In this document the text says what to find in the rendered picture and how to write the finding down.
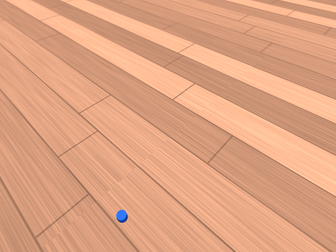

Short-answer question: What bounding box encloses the tin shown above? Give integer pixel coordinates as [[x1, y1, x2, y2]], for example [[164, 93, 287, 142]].
[[117, 210, 128, 223]]

